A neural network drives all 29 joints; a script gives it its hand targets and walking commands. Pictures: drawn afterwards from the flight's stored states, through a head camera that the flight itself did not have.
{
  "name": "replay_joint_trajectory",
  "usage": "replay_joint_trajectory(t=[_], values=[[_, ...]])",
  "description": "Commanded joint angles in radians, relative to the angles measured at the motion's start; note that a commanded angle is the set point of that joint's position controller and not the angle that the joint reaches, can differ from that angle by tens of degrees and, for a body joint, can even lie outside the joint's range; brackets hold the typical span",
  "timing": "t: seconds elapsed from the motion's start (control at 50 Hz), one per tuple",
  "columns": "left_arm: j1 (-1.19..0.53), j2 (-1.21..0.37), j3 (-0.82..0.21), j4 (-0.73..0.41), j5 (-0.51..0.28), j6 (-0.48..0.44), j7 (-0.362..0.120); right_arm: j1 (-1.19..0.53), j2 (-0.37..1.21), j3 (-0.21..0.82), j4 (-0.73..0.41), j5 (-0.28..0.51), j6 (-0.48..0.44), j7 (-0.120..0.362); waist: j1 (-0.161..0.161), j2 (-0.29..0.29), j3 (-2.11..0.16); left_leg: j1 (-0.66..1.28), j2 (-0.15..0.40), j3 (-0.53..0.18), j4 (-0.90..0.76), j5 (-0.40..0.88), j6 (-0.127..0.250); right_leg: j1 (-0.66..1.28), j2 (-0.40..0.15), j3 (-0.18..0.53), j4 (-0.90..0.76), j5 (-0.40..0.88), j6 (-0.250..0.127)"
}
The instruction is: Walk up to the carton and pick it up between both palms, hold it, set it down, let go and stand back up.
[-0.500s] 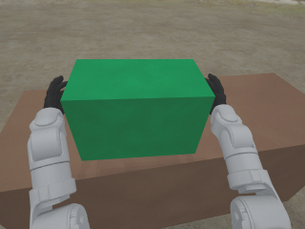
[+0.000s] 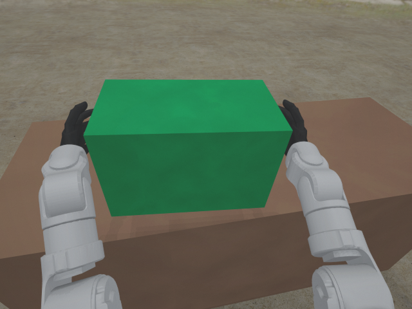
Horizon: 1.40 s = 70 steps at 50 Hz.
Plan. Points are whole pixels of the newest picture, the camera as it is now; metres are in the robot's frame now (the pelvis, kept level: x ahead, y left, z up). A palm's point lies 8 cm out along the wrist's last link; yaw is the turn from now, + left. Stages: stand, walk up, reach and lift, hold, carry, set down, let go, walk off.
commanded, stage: hold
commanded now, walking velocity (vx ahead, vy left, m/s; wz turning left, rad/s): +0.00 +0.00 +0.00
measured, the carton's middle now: (188, 146) +0.38 +0.01 +0.16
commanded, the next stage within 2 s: none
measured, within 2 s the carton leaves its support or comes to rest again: neither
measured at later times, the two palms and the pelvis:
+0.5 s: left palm (78, 153) +0.35 +0.20 +0.18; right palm (294, 144) +0.35 -0.19 +0.18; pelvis +0.00 +0.00 +0.00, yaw +0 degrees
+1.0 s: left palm (77, 152) +0.35 +0.21 +0.18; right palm (291, 143) +0.35 -0.19 +0.18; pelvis +0.00 +0.00 +0.00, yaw +0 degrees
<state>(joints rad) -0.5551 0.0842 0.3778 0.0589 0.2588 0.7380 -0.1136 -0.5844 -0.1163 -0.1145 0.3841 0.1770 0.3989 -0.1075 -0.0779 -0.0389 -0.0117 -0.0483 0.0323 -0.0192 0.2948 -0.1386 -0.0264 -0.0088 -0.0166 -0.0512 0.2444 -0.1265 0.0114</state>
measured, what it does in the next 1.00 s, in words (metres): stands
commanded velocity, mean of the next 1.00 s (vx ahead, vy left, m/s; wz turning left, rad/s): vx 0.00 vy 0.00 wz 0.00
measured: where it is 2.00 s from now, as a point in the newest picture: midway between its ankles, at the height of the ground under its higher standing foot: outside the picture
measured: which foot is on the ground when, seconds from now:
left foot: down 0.00-1.00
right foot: down 0.00-1.00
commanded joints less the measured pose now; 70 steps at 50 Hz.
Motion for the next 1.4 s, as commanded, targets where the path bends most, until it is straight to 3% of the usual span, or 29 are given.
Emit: replay_joint_trajectory(t=[0.0,0.22,0.3,0.42,0.54,0.66,0.76,0.88,0.98,1.12,1.38], values=[[-0.558,-0.376,-0.442,-0.130,-0.168,-0.054,-0.142,-0.703,0.384,0.369,-0.279,0.095,-0.052,0.156,-0.004,0.058,-0.331,0.074,-0.082,0.065,-0.018,0.211,-0.014,0.096,0.060,-0.027,-0.018,0.115,0.000],[-0.558,-0.375,-0.443,-0.133,-0.168,-0.057,-0.147,-0.694,0.385,0.367,-0.285,0.094,-0.052,0.150,-0.010,0.063,-0.331,0.078,-0.084,0.064,-0.014,0.223,-0.018,0.103,0.060,-0.028,-0.015,0.131,0.002],[-0.511,-0.400,-0.431,-0.096,-0.150,-0.037,-0.158,-0.688,0.366,0.367,-0.250,0.100,-0.044,0.156,-0.003,0.059,-0.254,0.048,-0.071,0.067,-0.047,0.181,-0.019,0.112,0.062,-0.016,-0.025,0.073,-0.013],[-0.556,-0.413,-0.509,-0.205,-0.199,-0.070,-0.131,-0.706,0.375,0.399,-0.347,0.127,-0.071,0.155,-0.019,0.088,-0.399,0.133,-0.073,0.059,0.009,0.321,-0.039,0.109,0.071,-0.016,-0.004,0.181,-0.013],[-0.522,-0.386,-0.452,-0.135,-0.161,-0.051,-0.139,-0.673,0.369,0.372,-0.265,0.098,-0.050,0.163,0.000,0.061,-0.284,0.033,-0.072,0.067,-0.051,0.148,-0.011,0.098,0.055,-0.011,-0.022,0.060,-0.011],[-0.529,-0.390,-0.460,-0.157,-0.173,-0.068,-0.136,-0.711,0.390,0.411,-0.333,0.119,-0.066,0.152,0.014,0.042,-0.374,0.072,-0.081,0.070,-0.017,0.249,-0.007,0.152,0.056,-0.005,0.000,0.193,0.001],[-0.506,-0.377,-0.441,-0.129,-0.162,-0.054,-0.151,-0.673,0.385,0.396,-0.289,0.108,-0.049,0.144,0.006,0.033,-0.308,0.045,-0.081,0.074,-0.038,0.191,-0.003,0.135,0.053,-0.005,-0.011,0.149,0.001],[-0.535,-0.390,-0.474,-0.168,-0.182,-0.065,-0.149,-0.678,0.387,0.395,-0.322,0.113,-0.055,0.141,-0.012,0.064,-0.353,0.085,-0.080,0.068,-0.016,0.253,-0.020,0.127,0.059,-0.010,-0.006,0.184,-0.003],[-0.518,-0.389,-0.469,-0.155,-0.170,-0.055,-0.150,-0.652,0.368,0.376,-0.286,0.102,-0.049,0.146,-0.020,0.078,-0.301,0.076,-0.074,0.067,-0.028,0.217,-0.026,0.108,0.061,-0.015,-0.017,0.122,-0.010],[-0.512,-0.397,-0.484,-0.182,-0.177,-0.060,-0.140,-0.659,0.358,0.387,-0.322,0.112,-0.059,0.154,-0.016,0.080,-0.338,0.113,-0.070,0.062,-0.010,0.279,-0.035,0.110,0.066,-0.016,-0.013,0.153,-0.012],[-0.512,-0.377,-0.460,-0.169,-0.170,-0.056,-0.142,-0.669,0.372,0.398,-0.316,0.111,-0.058,0.152,0.005,0.049,-0.324,0.074,-0.077,0.073,-0.027,0.229,-0.013,0.125,0.057,-0.008,-0.010,0.159,-0.004]])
